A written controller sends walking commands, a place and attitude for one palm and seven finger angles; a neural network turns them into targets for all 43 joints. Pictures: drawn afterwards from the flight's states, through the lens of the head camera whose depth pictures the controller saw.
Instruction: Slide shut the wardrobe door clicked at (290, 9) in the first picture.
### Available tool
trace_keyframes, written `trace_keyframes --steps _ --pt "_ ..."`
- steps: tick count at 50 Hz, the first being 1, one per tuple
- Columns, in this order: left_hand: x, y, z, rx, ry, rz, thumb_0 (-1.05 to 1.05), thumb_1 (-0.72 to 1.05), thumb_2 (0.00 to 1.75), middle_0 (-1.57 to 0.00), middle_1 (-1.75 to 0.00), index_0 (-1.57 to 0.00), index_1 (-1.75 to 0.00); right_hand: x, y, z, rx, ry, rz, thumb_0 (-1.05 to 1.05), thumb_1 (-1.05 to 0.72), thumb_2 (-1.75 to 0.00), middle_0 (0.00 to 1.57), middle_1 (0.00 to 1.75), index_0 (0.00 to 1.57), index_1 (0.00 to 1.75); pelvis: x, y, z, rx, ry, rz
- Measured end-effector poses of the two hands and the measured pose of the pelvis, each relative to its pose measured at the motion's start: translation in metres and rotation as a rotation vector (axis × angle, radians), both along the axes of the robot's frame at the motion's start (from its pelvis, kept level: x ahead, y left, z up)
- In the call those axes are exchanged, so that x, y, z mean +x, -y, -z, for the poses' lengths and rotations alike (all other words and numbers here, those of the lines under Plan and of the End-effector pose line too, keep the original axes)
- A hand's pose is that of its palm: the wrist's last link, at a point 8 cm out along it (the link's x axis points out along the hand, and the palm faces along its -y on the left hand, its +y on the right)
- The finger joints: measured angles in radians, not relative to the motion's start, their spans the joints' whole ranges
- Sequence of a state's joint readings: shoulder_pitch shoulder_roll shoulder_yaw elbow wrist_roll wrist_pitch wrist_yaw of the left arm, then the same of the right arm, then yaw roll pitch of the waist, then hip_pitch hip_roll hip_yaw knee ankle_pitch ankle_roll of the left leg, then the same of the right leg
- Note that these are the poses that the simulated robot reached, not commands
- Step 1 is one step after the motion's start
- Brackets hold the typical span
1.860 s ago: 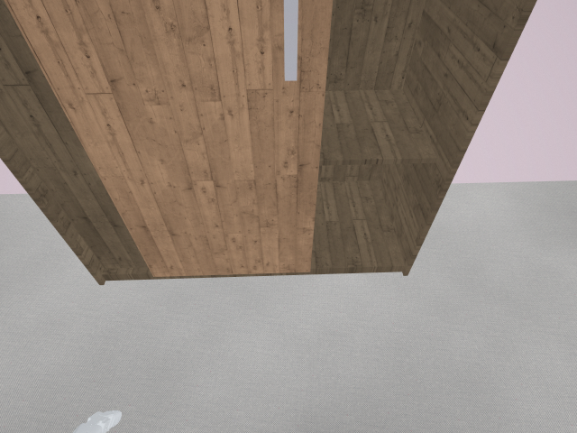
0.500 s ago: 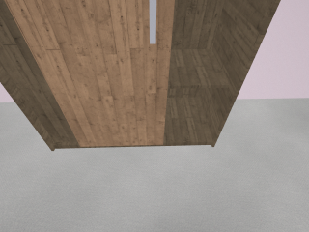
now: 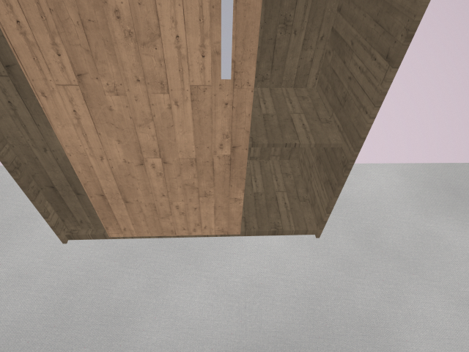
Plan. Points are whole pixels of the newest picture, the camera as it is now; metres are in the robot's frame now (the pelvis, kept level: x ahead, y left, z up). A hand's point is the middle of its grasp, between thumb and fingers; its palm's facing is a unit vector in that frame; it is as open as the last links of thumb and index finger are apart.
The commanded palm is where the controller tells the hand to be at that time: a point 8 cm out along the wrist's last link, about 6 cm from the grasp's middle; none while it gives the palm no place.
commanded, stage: take the last steps up to it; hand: left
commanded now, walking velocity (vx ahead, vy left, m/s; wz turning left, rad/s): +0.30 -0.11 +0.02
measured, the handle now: (226, 19) +0.76 +0.07 +0.26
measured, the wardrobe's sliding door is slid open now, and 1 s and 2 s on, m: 0.39 0.39 0.39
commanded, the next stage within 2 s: come to a stop and stand still in 0.56 s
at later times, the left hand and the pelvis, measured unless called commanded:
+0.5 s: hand out of the picture +0.05 +0.16 -0.19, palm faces +0.10 -0.99 -0.11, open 7.4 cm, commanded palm none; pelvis +0.18 +0.02 -0.02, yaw +0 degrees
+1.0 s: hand (163, 275) +0.32 +0.18 -0.17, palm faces +0.01 -0.98 -0.20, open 7.3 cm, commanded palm none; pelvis +0.27 +0.01 +0.01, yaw +0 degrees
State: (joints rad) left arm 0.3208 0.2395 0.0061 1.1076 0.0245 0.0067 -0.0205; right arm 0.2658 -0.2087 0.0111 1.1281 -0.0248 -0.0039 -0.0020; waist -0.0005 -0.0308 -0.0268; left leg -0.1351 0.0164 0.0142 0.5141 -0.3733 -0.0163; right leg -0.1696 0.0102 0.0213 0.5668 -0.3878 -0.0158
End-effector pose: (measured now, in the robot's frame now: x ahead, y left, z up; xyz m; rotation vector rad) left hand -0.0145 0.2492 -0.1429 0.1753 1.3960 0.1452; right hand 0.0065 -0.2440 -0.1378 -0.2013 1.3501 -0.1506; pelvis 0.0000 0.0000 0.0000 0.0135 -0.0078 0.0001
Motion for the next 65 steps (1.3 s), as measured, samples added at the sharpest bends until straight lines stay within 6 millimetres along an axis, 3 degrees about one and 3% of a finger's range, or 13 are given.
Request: trace_keyframes --steps 5,9,12,17,20,23,27,32,38,46,53,58,65 --pt "-0.002 0.029 0.006 -0.025 -0.067 -0.046 0.01 0.91 0.9 -0.2 -0.3 -0.2 -0.3 -0.01 -0.001 0.014 0.029 -0.108 0.042 0.01 -0.9 -0.9 0.2 0.3 0.2 0.3 0.028 0.013 0.009 -0.021 -0.018 -0.019" --pt "-0.012 0.047 0.002 -0.026 -0.089 -0.118 0.0 0.91 0.89 -0.2 -0.3 -0.2 -0.3 0.016 0.001 0.011 0.032 -0.162 0.011 0.01 -0.9 -0.9 0.2 0.3 0.2 0.3 0.052 0.017 0.006 -0.015 -0.017 -0.032" --pt "-0.029 0.06 -0.005 -0.043 -0.182 -0.146 0.0 0.91 0.89 -0.2 -0.3 -0.2 -0.3 0.066 0.001 0.009 0.028 -0.102 -0.008 0.01 -0.9 -0.9 0.2 0.3 0.2 0.3 0.072 0.013 0.004 -0.015 -0.014 -0.023" --pt "-0.039 0.071 -0.012 -0.095 -0.354 -0.166 0.0 0.91 0.89 -0.2 -0.3 -0.2 -0.3 0.178 -0.015 0.006 0.033 0.094 -0.04 0.01 -0.91 -0.9 0.2 0.3 0.2 0.3 0.11 0.001 0.008 -0.031 -0.014 -0.017" --pt "-0.024 0.065 -0.003 -0.121 -0.407 -0.171 0.0 0.91 0.89 -0.2 -0.3 -0.2 -0.3 0.239 -0.031 0.005 0.027 0.217 -0.057 0.01 -0.91 -0.9 0.2 0.3 0.2 0.3 0.139 -0.01 0.019 -0.04 -0.001 -0.022" --pt "0.017 0.048 0.013 -0.126 -0.375 -0.168 0.01 0.9 0.89 -0.2 -0.3 -0.2 -0.3 0.269 -0.043 0.004 0.012 0.279 -0.052 0.0 -0.91 -0.9 0.2 0.3 0.2 0.3 0.165 -0.02 0.025 -0.043 0.016 -0.01" --pt "0.11 0.021 0.02 -0.104 -0.178 -0.128 0.01 0.91 0.89 -0.2 -0.3 -0.2 -0.3 0.269 -0.053 -0.008 -0.002 0.231 -0.018 0.0 -0.91 -0.9 0.2 0.3 0.2 0.3 0.191 -0.028 0.009 -0.04 0.031 0.003" --pt "0.222 0.002 0.012 -0.097 0.065 -0.082 0.0 0.91 0.9 -0.2 -0.29 -0.2 -0.3 0.264 -0.042 -0.027 -0.058 0.171 0.014 -0.02 -0.96 -0.9 0.2 0.3 0.2 0.3 0.218 -0.036 -0.006 -0.05 0.024 -0.001" --pt "0.293 -0.009 0.004 -0.072 0.134 -0.052 0.01 0.93 0.9 -0.2 -0.29 -0.2 -0.3 0.244 -0.051 -0.029 -0.047 0.06 0.063 -0.01 -0.93 -0.9 0.2 0.3 0.2 0.3 0.25 -0.034 -0.014 -0.056 0.02 -0.012" --pt "0.322 0.006 0.001 -0.041 0.073 -0.021 0.0 0.92 0.9 -0.2 -0.29 -0.2 -0.3 0.219 -0.065 -0.013 0.034 -0.109 0.131 0.0 -0.91 -0.9 0.2 0.3 0.2 0.3 0.272 -0.018 -0.011 -0.042 0.018 -0.015" --pt "0.338 0.024 -0.005 0.032 0.079 0.008 0.0 0.92 0.9 -0.2 -0.3 -0.2 -0.3 0.216 -0.046 0.016 0.105 -0.179 0.154 0.0 -0.9 -0.9 0.2 0.3 0.2 0.3 0.276 0.005 0.002 -0.011 -0.003 0.0" --pt "0.336 0.034 -0.016 0.057 0.123 -0.005 0.0 0.92 0.89 -0.2 -0.3 -0.2 -0.3 0.236 -0.019 0.022 0.094 -0.142 0.13 0.01 -0.9 -0.9 0.2 0.3 0.2 0.3 0.269 0.013 0.0 -0.003 0.009 -0.021" --pt "0.314 0.027 -0.025 0.064 0.171 -0.041 0.0 0.92 0.89 -0.2 -0.3 -0.2 -0.3 0.279 0.005 0.011 0.048 0.009 0.057 0.01 -0.91 -0.9 0.2 0.3 0.2 0.3 0.249 0.01 -0.006 0.01 0.013 -0.028"
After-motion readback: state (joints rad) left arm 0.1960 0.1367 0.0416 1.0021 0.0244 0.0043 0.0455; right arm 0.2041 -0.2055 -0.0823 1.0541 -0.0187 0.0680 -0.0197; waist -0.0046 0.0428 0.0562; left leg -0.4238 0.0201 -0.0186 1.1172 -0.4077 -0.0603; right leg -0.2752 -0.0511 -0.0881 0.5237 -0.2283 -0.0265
